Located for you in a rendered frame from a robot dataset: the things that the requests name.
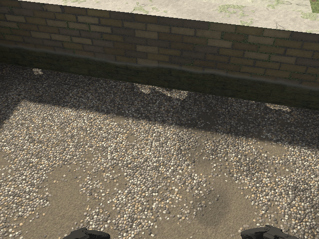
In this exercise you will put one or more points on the right robot hand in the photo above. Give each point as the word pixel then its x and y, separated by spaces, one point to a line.
pixel 267 232

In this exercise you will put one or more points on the left robot hand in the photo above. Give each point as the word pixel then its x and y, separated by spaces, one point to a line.
pixel 84 233

